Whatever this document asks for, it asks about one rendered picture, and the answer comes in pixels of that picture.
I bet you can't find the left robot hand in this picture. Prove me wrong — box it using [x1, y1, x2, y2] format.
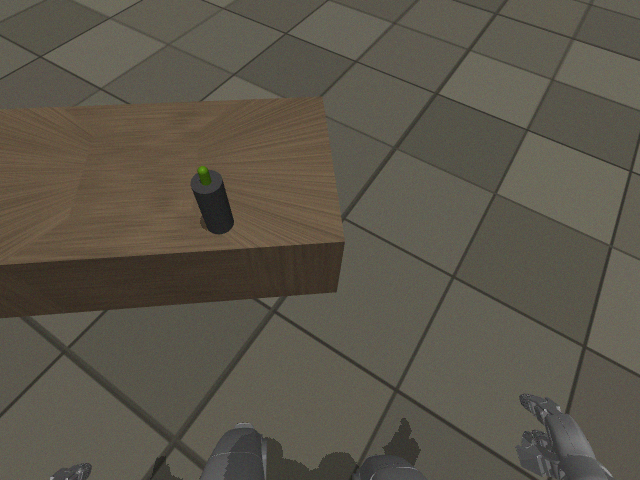
[50, 463, 92, 480]

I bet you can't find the bottle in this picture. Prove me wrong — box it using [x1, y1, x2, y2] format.
[190, 166, 234, 234]

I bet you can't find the right robot arm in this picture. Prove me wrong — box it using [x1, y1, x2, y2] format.
[558, 455, 616, 480]

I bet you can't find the right robot hand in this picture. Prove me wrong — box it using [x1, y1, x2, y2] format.
[516, 394, 596, 480]

